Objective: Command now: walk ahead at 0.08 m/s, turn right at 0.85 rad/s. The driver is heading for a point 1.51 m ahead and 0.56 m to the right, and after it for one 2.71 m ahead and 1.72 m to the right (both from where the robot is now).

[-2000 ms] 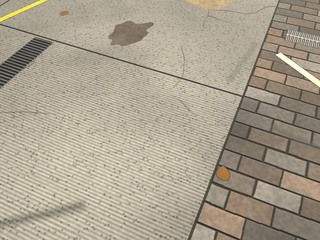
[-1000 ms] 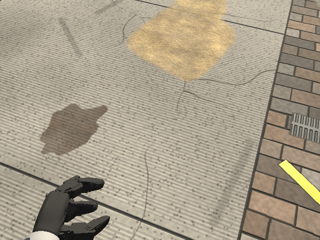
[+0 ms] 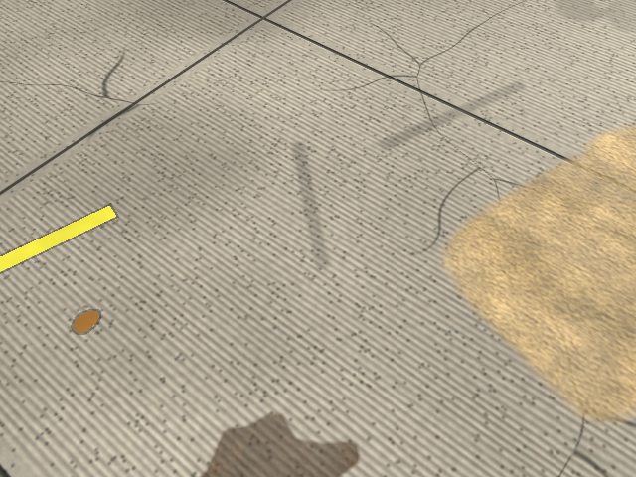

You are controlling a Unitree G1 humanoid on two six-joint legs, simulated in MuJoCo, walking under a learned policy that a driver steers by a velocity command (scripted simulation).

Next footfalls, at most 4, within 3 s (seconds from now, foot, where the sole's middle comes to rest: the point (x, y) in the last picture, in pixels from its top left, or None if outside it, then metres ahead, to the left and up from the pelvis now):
0.46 left None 0.16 0.12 -0.75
0.88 right None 0.00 -0.05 -0.75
1.24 left None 0.13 0.14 -0.75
1.76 right None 0.12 -0.04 -0.75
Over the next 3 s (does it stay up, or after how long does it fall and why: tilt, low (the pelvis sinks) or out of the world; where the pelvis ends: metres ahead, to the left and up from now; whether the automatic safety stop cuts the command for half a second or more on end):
stays up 0.66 -0.37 -0.03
